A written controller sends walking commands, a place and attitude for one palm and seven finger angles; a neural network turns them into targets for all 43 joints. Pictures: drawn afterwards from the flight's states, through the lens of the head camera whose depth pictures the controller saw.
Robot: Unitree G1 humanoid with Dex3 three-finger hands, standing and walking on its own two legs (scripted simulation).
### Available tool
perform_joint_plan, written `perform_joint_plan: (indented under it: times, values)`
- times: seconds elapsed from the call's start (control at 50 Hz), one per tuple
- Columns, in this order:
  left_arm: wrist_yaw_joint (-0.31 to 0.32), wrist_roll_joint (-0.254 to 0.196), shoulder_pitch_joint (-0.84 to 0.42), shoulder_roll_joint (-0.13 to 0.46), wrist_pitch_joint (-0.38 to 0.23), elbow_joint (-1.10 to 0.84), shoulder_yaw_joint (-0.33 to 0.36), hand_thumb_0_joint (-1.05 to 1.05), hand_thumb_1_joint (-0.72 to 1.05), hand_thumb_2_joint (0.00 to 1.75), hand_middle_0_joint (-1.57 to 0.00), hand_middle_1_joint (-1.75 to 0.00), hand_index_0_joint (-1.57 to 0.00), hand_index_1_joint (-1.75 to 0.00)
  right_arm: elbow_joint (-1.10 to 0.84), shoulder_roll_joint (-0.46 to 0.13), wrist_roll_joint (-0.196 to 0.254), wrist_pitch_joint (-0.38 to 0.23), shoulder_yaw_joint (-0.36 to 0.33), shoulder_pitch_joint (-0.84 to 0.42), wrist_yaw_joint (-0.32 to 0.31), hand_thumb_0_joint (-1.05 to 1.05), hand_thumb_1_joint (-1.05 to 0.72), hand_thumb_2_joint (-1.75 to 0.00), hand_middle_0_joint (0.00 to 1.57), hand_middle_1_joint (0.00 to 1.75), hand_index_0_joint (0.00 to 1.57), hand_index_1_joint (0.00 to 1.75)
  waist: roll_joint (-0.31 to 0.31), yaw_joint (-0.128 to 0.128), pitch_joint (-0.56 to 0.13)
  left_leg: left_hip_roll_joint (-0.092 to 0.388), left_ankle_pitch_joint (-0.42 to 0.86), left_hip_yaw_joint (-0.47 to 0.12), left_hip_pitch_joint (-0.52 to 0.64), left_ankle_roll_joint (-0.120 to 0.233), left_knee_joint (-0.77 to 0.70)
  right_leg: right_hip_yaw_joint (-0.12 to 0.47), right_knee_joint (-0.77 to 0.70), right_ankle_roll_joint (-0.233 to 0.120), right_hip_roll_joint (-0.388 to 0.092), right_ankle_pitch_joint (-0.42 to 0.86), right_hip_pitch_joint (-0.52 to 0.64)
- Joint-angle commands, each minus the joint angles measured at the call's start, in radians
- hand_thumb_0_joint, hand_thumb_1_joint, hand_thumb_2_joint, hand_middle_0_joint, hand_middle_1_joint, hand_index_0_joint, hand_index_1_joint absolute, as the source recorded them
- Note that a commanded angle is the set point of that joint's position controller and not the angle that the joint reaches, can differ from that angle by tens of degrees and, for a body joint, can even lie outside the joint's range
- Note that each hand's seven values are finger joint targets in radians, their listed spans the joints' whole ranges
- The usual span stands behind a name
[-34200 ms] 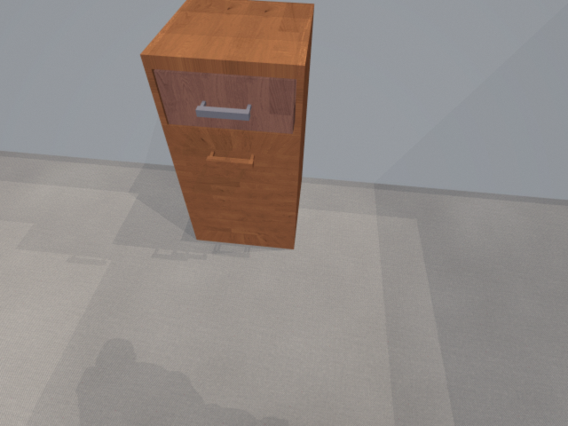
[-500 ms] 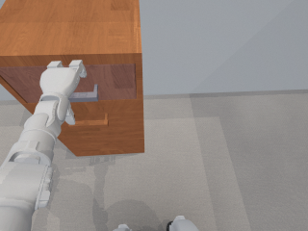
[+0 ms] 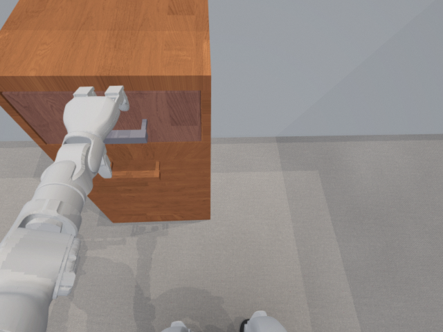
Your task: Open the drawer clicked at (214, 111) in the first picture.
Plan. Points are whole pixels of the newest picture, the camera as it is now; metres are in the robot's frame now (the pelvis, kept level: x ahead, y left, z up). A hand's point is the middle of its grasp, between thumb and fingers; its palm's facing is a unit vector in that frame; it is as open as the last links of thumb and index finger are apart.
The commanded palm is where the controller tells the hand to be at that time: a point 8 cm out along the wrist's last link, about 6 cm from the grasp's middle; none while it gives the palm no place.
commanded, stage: move the hooked fingers above the handle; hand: left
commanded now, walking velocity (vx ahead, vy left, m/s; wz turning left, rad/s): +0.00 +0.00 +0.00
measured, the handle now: (113, 130) +0.54 +0.22 -0.03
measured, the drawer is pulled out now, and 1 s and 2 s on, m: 0.00 0.00 0.00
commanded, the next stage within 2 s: lower the fingers behind the handle in 0.18 s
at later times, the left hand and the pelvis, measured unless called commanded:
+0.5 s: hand (108, 138) +0.49 +0.21 +0.00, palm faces -0.09 -0.04 -1.00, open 13.8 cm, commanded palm +0.48 +0.21 +0.06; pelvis +0.01 -0.01 +0.00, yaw -1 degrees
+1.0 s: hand (107, 151) +0.48 +0.22 -0.02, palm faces -0.09 -0.03 -1.00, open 13.8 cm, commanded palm +0.47 +0.21 +0.03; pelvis +0.00 +0.00 -0.01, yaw -1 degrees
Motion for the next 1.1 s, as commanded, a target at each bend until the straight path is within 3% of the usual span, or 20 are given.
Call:
perform_joint_plan:
  times: [0.0,0.02,0.04,0.14,0.18,0.22,0.28,0.3,0.32,0.42,0.46,0.58,0.72,0.8,0.9,0.92,0.96,1.0,1.04,1.08]
  values:
    - [0.040,0.008,-0.439,0.272,0.075,-0.134,0.081,0.00,-0.50,0.30,-0.30,-1.20,-0.30,-1.20,-0.062,-0.163,-0.001,-0.006,-0.049,0.155,-0.007,0.00,-0.90,-0.90,0.20,0.30,0.20,0.30,0.043,-0.011,-0.428,0.001,0.429,-0.014,0.265,-0.002,-0.080,-0.014,-0.051,-0.058,0.044,0.257,0.212]
    - [0.030,0.007,-0.428,0.278,0.079,-0.146,0.086,0.00,-0.50,0.30,-0.30,-1.20,-0.30,-1.20,-0.070,-0.163,0.000,-0.005,-0.048,0.154,-0.008,0.00,-0.90,-0.90,0.20,0.30,0.20,0.30,0.061,0.002,-0.445,0.000,0.446,-0.014,0.274,-0.005,-0.081,-0.015,-0.048,-0.060,0.043,0.271,0.225]
    - [0.018,0.003,-0.430,0.240,0.081,-0.154,0.055,0.00,-0.50,0.30,-0.30,-1.20,-0.30,-1.20,-0.075,-0.159,0.000,-0.004,-0.050,0.154,-0.009,0.00,-0.90,-0.90,0.20,0.30,0.20,0.30,0.048,-0.011,-0.460,0.003,0.455,-0.013,0.292,-0.003,-0.078,-0.014,-0.052,-0.057,0.045,0.283,0.229]
    - [-0.033,-0.017,-0.398,0.233,0.057,-0.168,0.052,0.00,-0.50,0.30,-0.30,-1.20,-0.30,-1.20,-0.075,-0.159,0.005,0.000,-0.052,0.163,-0.022,0.00,-0.90,-0.90,0.20,0.30,0.20,0.30,-0.008,-0.016,-0.430,0.007,0.456,-0.014,0.288,0.004,-0.086,-0.009,-0.070,-0.050,0.045,0.300,0.253]
    - [-0.042,-0.021,-0.415,0.215,0.033,-0.196,0.040,0.00,-0.50,0.30,-0.30,-1.20,-0.30,-1.20,-0.071,-0.155,0.003,-0.002,-0.053,0.159,-0.025,0.00,-0.90,-0.90,0.20,0.30,0.20,0.30,0.004,-0.020,-0.414,0.009,0.448,-0.012,0.292,0.006,-0.091,-0.006,-0.078,-0.053,0.041,0.293,0.245]
    - [-0.041,-0.025,-0.395,0.244,0.005,-0.228,0.068,0.00,-0.50,0.30,-0.30,-1.20,-0.30,-1.20,-0.071,-0.155,0.002,-0.001,-0.054,0.162,-0.027,0.00,-0.90,-0.90,0.20,0.30,0.20,0.30,0.027,-0.004,-0.424,0.007,0.452,-0.013,0.300,0.005,-0.092,-0.001,-0.076,-0.055,0.043,0.294,0.254]
    - [-0.027,-0.022,-0.376,0.286,-0.017,-0.206,0.103,0.00,-0.50,0.30,-0.30,-1.20,-0.30,-1.20,-0.064,-0.154,0.001,0.001,-0.050,0.158,-0.032,0.00,-0.90,-0.90,0.20,0.30,0.20,0.30,0.006,-0.005,-0.389,0.001,0.426,-0.010,0.245,0.007,-0.090,0.001,-0.072,-0.056,0.040,0.294,0.262]
    - [-0.018,-0.015,-0.383,0.257,-0.018,-0.190,0.076,0.00,-0.50,0.30,-0.30,-1.20,-0.30,-1.20,-0.061,-0.152,0.001,0.000,-0.050,0.161,-0.030,0.00,-0.90,-0.90,0.20,0.30,0.20,0.30,0.012,-0.019,-0.366,0.001,0.409,-0.011,0.241,0.006,-0.089,-0.003,-0.071,-0.054,0.042,0.271,0.226]
    - [-0.008,-0.012,-0.370,0.276,-0.017,-0.181,0.096,0.00,-0.50,0.30,-0.30,-1.20,-0.30,-1.20,-0.059,-0.156,0.001,-0.002,-0.048,0.161,-0.028,0.00,-0.90,-0.90,0.20,0.30,0.20,0.30,0.018,-0.008,-0.353,0.001,0.401,-0.011,0.225,0.006,-0.085,-0.005,-0.064,-0.058,0.041,0.259,0.214]
    - [0.032,-0.007,-0.341,0.311,-0.014,-0.201,0.136,0.00,-0.50,0.30,-0.30,-1.20,-0.30,-1.20,-0.058,-0.156,-0.010,-0.001,-0.054,0.167,-0.018,0.00,-0.90,-0.90,0.20,0.30,0.20,0.30,0.048,0.009,-0.463,-0.002,0.476,-0.001,0.232,0.002,-0.051,0.000,-0.029,-0.056,0.042,0.339,0.256]
    - [0.037,-0.003,-0.329,0.281,-0.004,-0.178,0.116,0.00,-0.50,0.30,-0.30,-1.20,-0.30,-1.20,-0.054,-0.155,-0.010,-0.001,-0.057,0.169,-0.016,0.00,-0.90,-0.90,0.20,0.30,0.20,0.30,0.027,-0.001,-0.457,-0.001,0.478,0.001,0.221,0.003,-0.043,0.000,-0.028,-0.054,0.042,0.349,0.248]
    - [0.036,-0.010,-0.363,0.237,-0.023,-0.250,0.089,0.00,-0.50,0.30,-0.30,-1.20,-0.30,-1.20,-0.042,-0.153,-0.020,-0.002,-0.069,0.172,-0.012,0.00,-0.90,-0.90,0.20,0.30,0.20,0.30,0.059,-0.014,-0.507,0.009,0.562,-0.010,0.284,0.002,-0.021,0.001,-0.019,-0.054,0.044,0.387,0.229]
    - [0.062,-0.003,-0.282,0.270,-0.025,-0.205,0.127,0.00,-0.50,0.30,-0.30,-1.20,-0.30,-1.20,-0.038,-0.155,-0.020,0.007,-0.061,0.156,-0.009,0.00,-0.90,-0.90,0.20,0.30,0.20,0.30,0.041,0.005,-0.441,0.003,0.518,-0.005,0.210,0.002,-0.012,-0.003,0.000,-0.055,0.042,0.371,0.211]
    - [0.081,0.016,-0.298,0.253,-0.008,-0.169,0.109,0.00,-0.50,0.30,-0.30,-1.20,-0.30,-1.20,-0.039,-0.157,-0.019,0.005,-0.061,0.150,-0.002,0.00,-0.90,-0.90,0.20,0.30,0.20,0.30,0.034,-0.013,-0.420,0.005,0.474,-0.008,0.187,0.001,0.000,-0.006,0.010,-0.054,0.044,0.326,0.163]
    - [0.076,0.016,-0.366,0.223,-0.009,-0.181,0.073,0.00,-0.50,0.30,-0.30,-1.20,-0.30,-1.20,-0.043,-0.155,-0.019,-0.003,-0.063,0.157,-0.005,0.00,-0.90,-0.90,0.20,0.30,0.20,0.30,0.056,-0.034,-0.466,0.006,0.445,-0.017,0.200,0.001,0.023,-0.008,0.028,-0.054,0.044,0.283,0.123]
    - [0.075,0.015,-0.338,0.259,-0.004,-0.159,0.108,0.00,-0.50,0.30,-0.30,-1.20,-0.30,-1.20,-0.038,-0.159,-0.021,-0.002,-0.061,0.158,-0.006,0.00,-0.90,-0.90,0.20,0.30,0.20,0.30,0.054,-0.020,-0.471,0.007,0.450,-0.018,0.197,-0.001,0.030,-0.009,0.037,-0.056,0.045,0.282,0.120]
    - [0.071,0.012,-0.364,0.218,-0.004,-0.166,0.073,0.00,-0.50,0.30,-0.30,-1.20,-0.30,-1.20,-0.041,-0.155,-0.022,-0.004,-0.059,0.155,-0.008,0.00,-0.90,-0.90,0.20,0.30,0.20,0.30,0.056,-0.036,-0.468,0.009,0.440,-0.022,0.196,-0.001,0.040,-0.013,0.041,-0.055,0.045,0.264,0.091]
    - [0.072,0.018,-0.343,0.228,-0.012,-0.164,0.087,0.00,-0.50,0.30,-0.30,-1.20,-0.30,-1.20,-0.042,-0.155,-0.023,-0.004,-0.059,0.158,-0.006,0.00,-0.90,-0.90,0.20,0.30,0.20,0.30,0.082,-0.020,-0.486,0.011,0.461,-0.030,0.208,-0.007,0.047,-0.017,0.058,-0.058,0.046,0.256,0.071]
    - [0.079,0.022,-0.383,0.197,-0.017,-0.185,0.065,0.00,-0.50,0.30,-0.30,-1.20,-0.30,-1.20,-0.038,-0.153,-0.027,-0.007,-0.061,0.154,-0.006,0.00,-0.90,-0.90,0.20,0.30,0.20,0.30,0.084,-0.036,-0.483,0.018,0.452,-0.041,0.210,-0.008,0.061,-0.023,0.068,-0.058,0.047,0.228,0.027]
    - [0.088,0.023,-0.381,0.216,-0.016,-0.167,0.084,0.00,-0.50,0.30,-0.30,-1.20,-0.30,-1.20,-0.036,-0.156,-0.029,-0.008,-0.057,0.156,-0.006,0.00,-0.90,-0.90,0.20,0.30,0.20,0.30,0.066,-0.034,-0.475,0.018,0.443,-0.047,0.188,-0.008,0.067,-0.026,0.078,-0.061,0.047,0.216,0.021]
